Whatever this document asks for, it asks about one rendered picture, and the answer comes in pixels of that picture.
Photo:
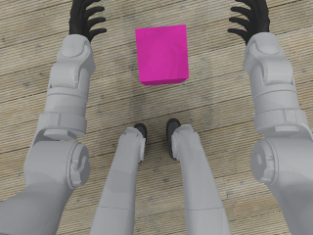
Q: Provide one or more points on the left robot hand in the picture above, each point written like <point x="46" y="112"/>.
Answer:
<point x="79" y="23"/>

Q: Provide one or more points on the robot right thigh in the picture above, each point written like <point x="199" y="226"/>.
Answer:
<point x="203" y="207"/>

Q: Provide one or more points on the right robot hand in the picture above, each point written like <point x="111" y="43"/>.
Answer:
<point x="257" y="22"/>

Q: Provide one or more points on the robot right upper arm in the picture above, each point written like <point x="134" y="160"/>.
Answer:
<point x="285" y="166"/>

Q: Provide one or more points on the robot left upper arm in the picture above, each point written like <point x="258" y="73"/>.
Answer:
<point x="53" y="169"/>

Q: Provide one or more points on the right robot forearm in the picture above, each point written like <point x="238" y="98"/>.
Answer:
<point x="273" y="90"/>

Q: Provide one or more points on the carton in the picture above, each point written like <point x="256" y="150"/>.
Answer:
<point x="162" y="54"/>

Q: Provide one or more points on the left robot shin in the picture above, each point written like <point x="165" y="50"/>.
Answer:
<point x="130" y="130"/>

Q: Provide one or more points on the left robot forearm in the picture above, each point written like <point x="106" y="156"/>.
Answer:
<point x="67" y="93"/>

